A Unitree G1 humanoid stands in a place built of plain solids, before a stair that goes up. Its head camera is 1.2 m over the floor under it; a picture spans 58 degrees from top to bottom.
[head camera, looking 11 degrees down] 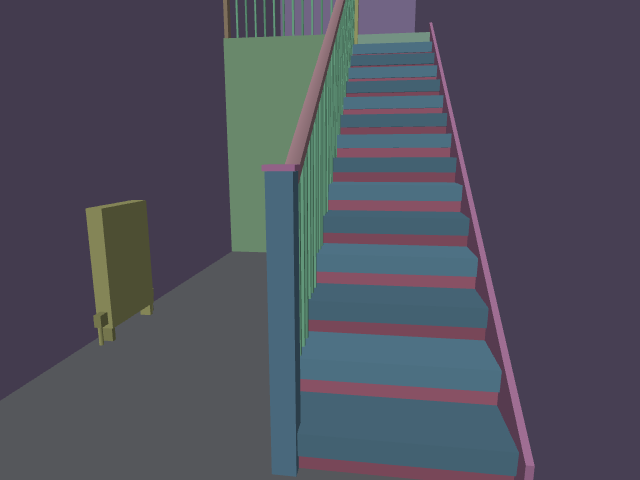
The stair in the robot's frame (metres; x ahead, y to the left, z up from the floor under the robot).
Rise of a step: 0.17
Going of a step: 0.27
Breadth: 0.89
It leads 8 degrees to the right of straight ahead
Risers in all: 15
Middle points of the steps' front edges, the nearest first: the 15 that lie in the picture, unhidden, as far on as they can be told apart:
1.42 -0.31 0.17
1.69 -0.30 0.34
1.96 -0.34 0.51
2.24 -0.38 0.68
2.51 -0.41 0.85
2.77 -0.45 1.02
3.05 -0.49 1.19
3.32 -0.52 1.36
3.59 -0.56 1.53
3.86 -0.60 1.70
4.13 -0.63 1.87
4.40 -0.67 2.04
4.67 -0.71 2.21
4.94 -0.74 2.38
5.20 -0.82 2.55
